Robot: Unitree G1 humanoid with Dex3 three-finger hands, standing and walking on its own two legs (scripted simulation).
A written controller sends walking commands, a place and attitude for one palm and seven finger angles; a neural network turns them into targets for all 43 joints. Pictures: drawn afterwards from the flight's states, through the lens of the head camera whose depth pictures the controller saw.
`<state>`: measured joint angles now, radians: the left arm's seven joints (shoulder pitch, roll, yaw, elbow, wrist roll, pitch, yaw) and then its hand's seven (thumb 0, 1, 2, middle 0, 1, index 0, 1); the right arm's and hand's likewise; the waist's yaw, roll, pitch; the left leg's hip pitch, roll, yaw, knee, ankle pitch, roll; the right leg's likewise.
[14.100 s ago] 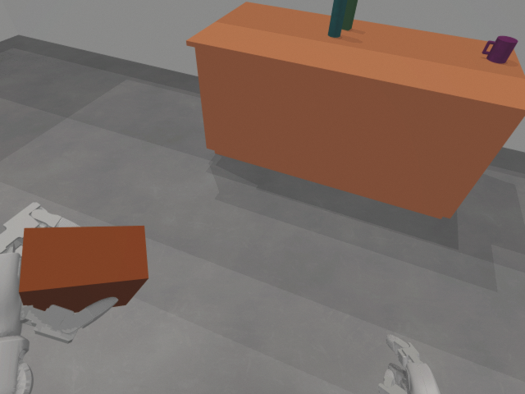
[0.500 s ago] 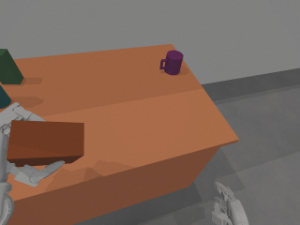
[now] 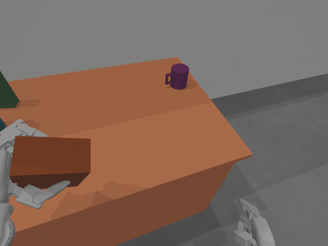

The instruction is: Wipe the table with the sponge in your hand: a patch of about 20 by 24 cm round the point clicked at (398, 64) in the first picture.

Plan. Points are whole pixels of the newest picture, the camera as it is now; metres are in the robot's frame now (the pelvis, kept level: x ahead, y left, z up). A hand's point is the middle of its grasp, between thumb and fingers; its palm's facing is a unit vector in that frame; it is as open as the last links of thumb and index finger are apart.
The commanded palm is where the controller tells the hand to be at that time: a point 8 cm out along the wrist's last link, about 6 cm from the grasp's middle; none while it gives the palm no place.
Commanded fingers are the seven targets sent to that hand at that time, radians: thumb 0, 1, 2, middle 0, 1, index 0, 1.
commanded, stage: come to a stop and stand still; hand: left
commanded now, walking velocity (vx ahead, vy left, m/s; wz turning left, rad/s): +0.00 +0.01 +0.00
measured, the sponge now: (62, 165) +0.23 +0.22 +0.14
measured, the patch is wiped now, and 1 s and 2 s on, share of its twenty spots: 0.00 0.00 0.00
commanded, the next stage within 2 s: look again from close up in 0.90 s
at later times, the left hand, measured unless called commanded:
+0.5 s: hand (34, 137) +0.26 +0.27 +0.17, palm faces +0.39 -0.83 -0.39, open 10.2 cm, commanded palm +0.20 +0.29 +0.17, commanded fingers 0.00 0.10 1.30 -1.20 -1.60 -1.20 -1.60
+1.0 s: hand (40, 146) +0.25 +0.26 +0.17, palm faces +0.37 -0.85 -0.36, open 10.2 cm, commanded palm +0.19 +0.29 +0.17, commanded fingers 0.00 0.10 1.30 -1.20 -1.60 -1.20 -1.60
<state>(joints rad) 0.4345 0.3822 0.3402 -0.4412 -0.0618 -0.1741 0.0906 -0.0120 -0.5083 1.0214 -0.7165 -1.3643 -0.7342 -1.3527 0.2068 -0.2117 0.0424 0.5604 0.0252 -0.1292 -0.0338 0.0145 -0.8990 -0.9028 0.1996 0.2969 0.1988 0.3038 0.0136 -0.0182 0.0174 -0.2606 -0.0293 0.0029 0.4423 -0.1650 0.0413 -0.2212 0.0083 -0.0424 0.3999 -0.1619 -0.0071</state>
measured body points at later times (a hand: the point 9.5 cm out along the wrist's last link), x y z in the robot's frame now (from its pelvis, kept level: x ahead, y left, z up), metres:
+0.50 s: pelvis +0.04 +0.01 +0.00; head +0.07 +0.05 +0.45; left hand +0.24 +0.32 +0.19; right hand +0.21 -0.20 -0.07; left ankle +0.05 +0.09 -0.74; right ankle +0.03 -0.12 -0.74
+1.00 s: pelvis +0.03 +0.01 +0.00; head +0.05 +0.03 +0.45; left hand +0.22 +0.30 +0.19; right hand +0.22 -0.20 -0.07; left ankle +0.05 +0.09 -0.74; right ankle +0.03 -0.12 -0.74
